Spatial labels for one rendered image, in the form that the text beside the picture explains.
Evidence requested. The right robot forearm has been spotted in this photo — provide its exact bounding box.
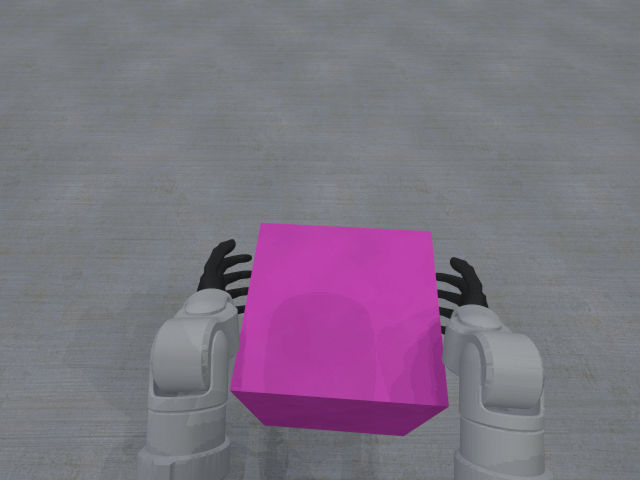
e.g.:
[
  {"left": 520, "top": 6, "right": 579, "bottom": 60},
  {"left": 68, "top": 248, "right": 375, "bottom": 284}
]
[{"left": 442, "top": 304, "right": 554, "bottom": 480}]

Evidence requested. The robot right hand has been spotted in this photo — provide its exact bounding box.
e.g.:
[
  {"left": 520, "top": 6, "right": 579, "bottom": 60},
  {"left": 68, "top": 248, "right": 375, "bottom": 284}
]
[{"left": 436, "top": 257, "right": 489, "bottom": 335}]

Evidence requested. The carton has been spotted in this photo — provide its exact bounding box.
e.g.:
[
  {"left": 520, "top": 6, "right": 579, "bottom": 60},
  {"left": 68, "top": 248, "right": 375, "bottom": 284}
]
[{"left": 230, "top": 223, "right": 449, "bottom": 436}]

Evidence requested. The robot left hand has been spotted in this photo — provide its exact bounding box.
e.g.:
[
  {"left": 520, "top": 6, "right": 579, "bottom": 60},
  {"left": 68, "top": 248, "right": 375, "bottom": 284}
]
[{"left": 197, "top": 239, "right": 252, "bottom": 314}]

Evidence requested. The left robot forearm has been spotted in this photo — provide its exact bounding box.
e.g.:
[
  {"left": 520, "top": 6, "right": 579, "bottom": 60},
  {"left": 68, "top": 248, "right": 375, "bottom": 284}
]
[{"left": 136, "top": 288, "right": 241, "bottom": 480}]

